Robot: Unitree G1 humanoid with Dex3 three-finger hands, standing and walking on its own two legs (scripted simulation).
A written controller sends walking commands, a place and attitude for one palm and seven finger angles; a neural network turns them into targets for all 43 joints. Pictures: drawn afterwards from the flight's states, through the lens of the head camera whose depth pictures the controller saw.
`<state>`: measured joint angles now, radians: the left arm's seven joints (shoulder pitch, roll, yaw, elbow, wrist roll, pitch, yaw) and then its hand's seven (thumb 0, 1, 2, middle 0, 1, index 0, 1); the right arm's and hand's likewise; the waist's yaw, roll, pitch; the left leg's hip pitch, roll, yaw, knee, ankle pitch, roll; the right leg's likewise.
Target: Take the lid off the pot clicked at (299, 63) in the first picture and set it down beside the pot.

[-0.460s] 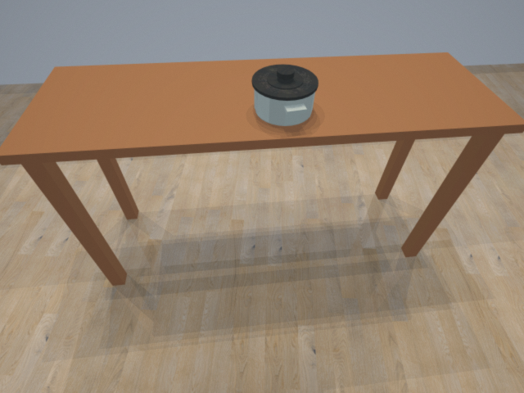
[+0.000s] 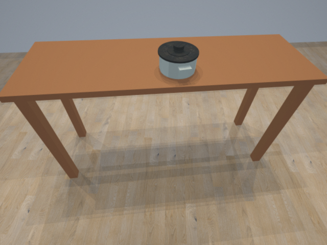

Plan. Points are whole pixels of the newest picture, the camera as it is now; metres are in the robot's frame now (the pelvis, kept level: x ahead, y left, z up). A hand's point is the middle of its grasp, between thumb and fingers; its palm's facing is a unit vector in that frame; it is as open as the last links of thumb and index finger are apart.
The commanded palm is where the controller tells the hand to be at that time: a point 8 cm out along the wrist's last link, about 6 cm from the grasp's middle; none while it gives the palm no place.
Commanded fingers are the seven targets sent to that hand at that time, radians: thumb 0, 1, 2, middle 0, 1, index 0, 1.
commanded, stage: look at it before walking up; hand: left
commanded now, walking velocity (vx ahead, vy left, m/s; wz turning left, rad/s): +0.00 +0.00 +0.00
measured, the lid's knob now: (178, 46) +0.85 -0.02 +0.07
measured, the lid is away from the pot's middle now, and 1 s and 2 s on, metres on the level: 0.00 0.00 0.00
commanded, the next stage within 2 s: walk to a spot facing it in 0.18 s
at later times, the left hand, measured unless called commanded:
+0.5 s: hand out of the picture -0.01 +0.17 -0.18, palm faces -0.01 -0.98 -0.20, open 7.4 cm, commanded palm none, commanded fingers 0.00 0.90 0.90 -0.20 -0.30 -0.20 -0.30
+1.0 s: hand out of the picture +0.07 +0.13 -0.15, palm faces -0.22 -0.93 -0.28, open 7.4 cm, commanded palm none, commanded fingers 0.00 0.90 0.90 -0.20 -0.30 -0.20 -0.30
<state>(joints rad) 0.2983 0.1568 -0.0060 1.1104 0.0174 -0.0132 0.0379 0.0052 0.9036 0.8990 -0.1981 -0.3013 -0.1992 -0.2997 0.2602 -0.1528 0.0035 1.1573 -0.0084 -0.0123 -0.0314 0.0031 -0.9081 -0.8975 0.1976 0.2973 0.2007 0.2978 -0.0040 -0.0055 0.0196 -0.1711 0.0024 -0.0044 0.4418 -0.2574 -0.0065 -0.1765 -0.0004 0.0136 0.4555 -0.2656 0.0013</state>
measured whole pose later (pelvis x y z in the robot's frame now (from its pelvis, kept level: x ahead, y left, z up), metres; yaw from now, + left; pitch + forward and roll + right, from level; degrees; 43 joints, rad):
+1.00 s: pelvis -0.01 -0.05 +0.00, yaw -20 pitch +2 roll +3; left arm 0.31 0.16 0.06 0.93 0.02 0.01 0.02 0.01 0.90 0.90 -0.20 -0.30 -0.20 -0.30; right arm 0.05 -0.24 -0.07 0.91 -0.02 0.05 -0.04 0.01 -0.91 -0.90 0.20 0.30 0.20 0.30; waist 0.05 0.03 0.07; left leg -0.50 0.03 -0.06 1.06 -0.36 -0.08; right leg -0.24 0.14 0.18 0.43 -0.18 -0.10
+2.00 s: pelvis -0.01 -0.06 +0.00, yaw -57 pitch +1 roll +1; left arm 0.25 0.19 0.04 0.89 0.02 -0.02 -0.01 0.00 0.90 0.90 -0.20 -0.30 -0.20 -0.30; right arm 0.29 -0.27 -0.07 0.95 -0.03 0.03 0.01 0.01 -0.91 -0.90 0.20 0.30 0.20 0.30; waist -0.03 0.02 0.04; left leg -0.52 0.11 0.06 1.04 -0.35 -0.07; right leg -0.19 0.03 0.03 0.46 -0.29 -0.05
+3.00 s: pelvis +0.12 -0.29 -0.01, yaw -87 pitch -1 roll +0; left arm 0.10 0.17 0.03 0.91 0.02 0.00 0.03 0.00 0.90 0.90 -0.20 -0.30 -0.20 -0.30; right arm 0.31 -0.18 -0.04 1.00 -0.02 0.03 -0.03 0.01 -0.91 -0.90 0.20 0.30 0.20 0.30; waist -0.08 0.03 0.08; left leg -0.46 0.12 0.05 1.16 -0.43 -0.05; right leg -0.32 0.01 -0.13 0.57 -0.23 -0.08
